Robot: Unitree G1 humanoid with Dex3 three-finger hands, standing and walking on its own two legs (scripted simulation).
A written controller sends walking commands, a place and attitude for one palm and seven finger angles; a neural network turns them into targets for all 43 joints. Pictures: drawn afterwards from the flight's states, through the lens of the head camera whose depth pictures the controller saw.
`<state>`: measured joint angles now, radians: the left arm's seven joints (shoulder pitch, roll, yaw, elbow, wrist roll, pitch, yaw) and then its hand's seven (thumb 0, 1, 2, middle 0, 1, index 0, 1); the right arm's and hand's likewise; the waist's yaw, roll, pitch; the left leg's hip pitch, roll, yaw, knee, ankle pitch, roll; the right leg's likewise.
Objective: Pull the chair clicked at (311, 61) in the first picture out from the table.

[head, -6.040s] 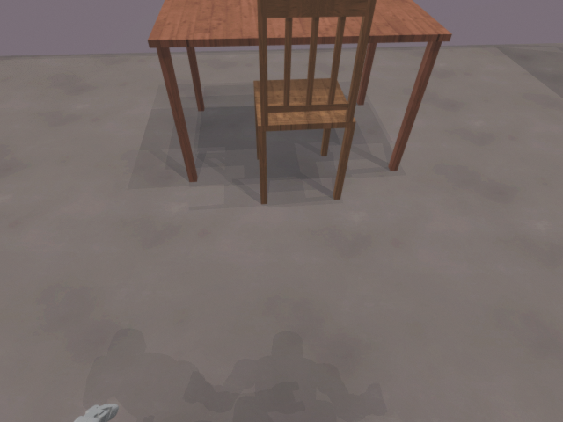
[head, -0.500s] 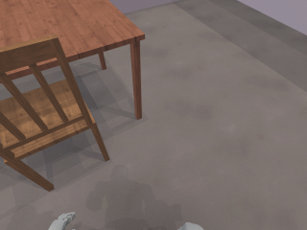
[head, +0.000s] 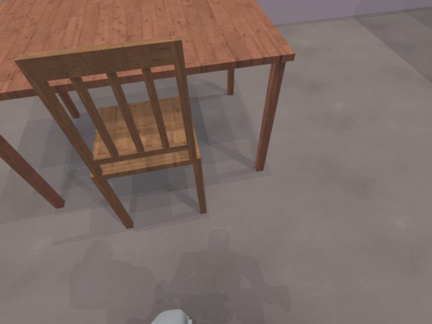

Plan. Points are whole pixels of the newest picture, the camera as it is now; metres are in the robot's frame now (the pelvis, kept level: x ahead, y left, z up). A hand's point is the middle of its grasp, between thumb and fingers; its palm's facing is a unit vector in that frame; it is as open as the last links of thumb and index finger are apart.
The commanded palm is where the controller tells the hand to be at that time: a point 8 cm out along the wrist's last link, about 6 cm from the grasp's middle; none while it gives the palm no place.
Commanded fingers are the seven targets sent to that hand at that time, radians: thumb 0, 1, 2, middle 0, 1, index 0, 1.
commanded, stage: turn to face it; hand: left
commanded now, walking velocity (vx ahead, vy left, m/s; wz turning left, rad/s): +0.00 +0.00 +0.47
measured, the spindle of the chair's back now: (127, 116) +0.66 +0.31 -0.07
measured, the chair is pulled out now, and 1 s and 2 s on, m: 0.00 0.00 0.00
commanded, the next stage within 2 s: take the last steps up to it in 0.50 s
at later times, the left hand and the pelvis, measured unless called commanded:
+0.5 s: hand out of the picture +0.04 +0.27 -0.16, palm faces +0.22 -0.95 -0.23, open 7.3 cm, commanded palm none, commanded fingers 0.00 0.90 0.90 -0.20 -0.30 -0.20 -0.30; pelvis -0.01 +0.05 +0.01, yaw +11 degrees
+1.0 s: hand out of the picture -0.04 +0.15 -0.15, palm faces +0.34 -0.92 -0.19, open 7.3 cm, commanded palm none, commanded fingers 0.00 0.90 0.90 -0.20 -0.30 -0.20 -0.30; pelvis +0.05 +0.01 +0.01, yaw +17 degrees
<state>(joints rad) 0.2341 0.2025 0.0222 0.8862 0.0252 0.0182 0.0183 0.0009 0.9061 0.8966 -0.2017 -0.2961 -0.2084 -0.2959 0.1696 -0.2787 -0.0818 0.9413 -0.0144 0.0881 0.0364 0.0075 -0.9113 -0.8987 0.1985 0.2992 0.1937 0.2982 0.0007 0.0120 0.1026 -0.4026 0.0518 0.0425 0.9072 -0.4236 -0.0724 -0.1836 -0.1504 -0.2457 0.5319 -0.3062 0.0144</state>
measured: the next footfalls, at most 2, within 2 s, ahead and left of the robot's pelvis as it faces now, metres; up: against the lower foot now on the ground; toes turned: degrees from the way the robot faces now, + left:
left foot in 0.10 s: +0.04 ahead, +0.13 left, +0.00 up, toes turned +8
right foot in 0.72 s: +0.05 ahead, -0.07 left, +0.00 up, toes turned +12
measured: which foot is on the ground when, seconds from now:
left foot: up 0.00-0.08, down 0.10-0.72, up 0.74-1.00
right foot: down 0.00-0.10, up 0.12-0.70, down 0.72-1.00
